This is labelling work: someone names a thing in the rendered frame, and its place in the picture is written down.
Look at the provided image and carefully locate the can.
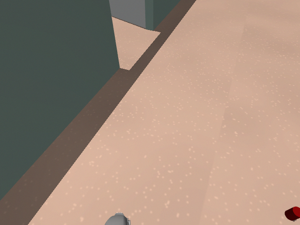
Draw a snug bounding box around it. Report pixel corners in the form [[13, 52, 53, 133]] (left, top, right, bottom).
[[285, 207, 300, 221]]

